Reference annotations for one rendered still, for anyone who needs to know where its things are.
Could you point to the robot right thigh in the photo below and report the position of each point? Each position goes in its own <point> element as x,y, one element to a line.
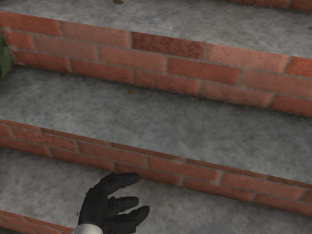
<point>214,228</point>

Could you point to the robot left hand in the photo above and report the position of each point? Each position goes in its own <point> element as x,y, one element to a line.
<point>100,211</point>

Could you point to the robot left forearm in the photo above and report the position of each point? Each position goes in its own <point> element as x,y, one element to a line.
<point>86,228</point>

